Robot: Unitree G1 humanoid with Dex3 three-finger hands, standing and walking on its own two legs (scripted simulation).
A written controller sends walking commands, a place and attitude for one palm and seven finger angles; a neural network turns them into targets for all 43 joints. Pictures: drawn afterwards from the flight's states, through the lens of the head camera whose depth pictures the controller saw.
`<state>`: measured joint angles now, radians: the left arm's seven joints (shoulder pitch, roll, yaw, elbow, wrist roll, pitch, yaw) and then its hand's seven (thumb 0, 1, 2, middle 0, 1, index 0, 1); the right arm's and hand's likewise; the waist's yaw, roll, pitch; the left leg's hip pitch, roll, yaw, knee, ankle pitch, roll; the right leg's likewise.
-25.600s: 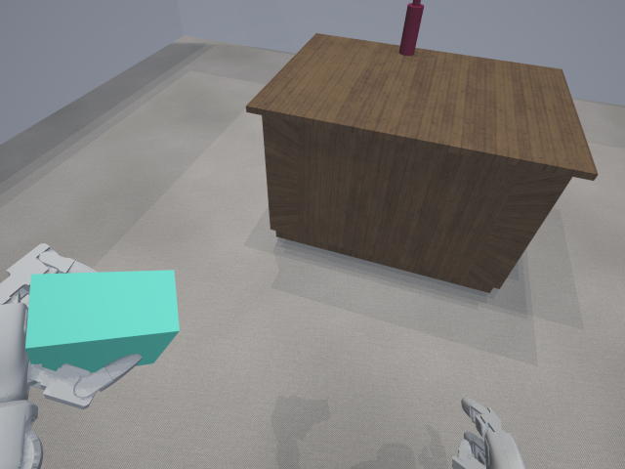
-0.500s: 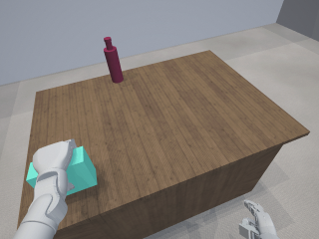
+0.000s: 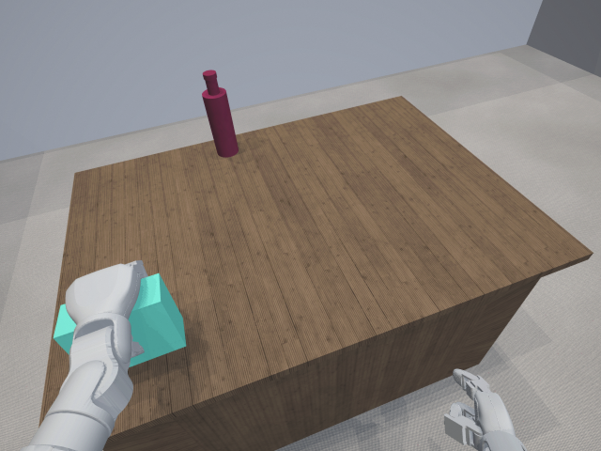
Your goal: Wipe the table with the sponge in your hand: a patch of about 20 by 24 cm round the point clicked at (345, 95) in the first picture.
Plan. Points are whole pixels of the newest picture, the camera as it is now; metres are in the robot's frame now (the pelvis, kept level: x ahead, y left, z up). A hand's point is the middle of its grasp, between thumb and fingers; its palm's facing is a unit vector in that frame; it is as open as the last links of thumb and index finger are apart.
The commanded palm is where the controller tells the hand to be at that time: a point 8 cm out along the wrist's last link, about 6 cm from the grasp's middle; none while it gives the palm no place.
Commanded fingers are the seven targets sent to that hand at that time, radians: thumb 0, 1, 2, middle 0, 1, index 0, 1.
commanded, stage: move the sponge above the wiping area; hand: left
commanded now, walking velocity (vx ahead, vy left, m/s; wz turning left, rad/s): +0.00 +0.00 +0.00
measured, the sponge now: (131, 333) +0.26 +0.30 -0.01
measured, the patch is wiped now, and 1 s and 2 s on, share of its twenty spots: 0.00 0.00 0.10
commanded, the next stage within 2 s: lower the sponge onto the table in 0.18 s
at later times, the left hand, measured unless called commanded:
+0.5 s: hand (129, 323) +0.26 +0.29 +0.03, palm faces -0.08 -0.10 -0.99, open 10.1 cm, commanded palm +0.24 +0.28 +0.10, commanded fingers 0.00 0.10 1.30 -1.20 -1.60 -1.20 -1.60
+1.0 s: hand (136, 333) +0.25 +0.28 +0.01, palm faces -0.10 -0.10 -0.99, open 10.1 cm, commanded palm +0.24 +0.28 +0.08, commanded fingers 0.00 0.10 1.30 -1.20 -1.60 -1.20 -1.60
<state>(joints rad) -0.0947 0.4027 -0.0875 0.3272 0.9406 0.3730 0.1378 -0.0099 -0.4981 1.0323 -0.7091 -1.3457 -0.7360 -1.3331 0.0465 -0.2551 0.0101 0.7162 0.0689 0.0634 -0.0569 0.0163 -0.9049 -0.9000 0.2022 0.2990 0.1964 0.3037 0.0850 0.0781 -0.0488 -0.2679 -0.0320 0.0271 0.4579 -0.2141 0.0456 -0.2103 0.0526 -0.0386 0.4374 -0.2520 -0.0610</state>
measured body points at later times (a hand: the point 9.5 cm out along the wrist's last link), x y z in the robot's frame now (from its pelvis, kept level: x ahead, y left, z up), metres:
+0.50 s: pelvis +0.00 +0.00 +0.00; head -0.01 -0.03 +0.45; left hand +0.26 +0.29 +0.08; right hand +0.23 -0.21 -0.09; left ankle +0.02 +0.09 -0.74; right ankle -0.01 -0.08 -0.74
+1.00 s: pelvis -0.01 -0.01 +0.00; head -0.01 -0.04 +0.45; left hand +0.25 +0.28 +0.06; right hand +0.20 -0.24 -0.10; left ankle +0.02 +0.09 -0.74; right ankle -0.01 -0.08 -0.74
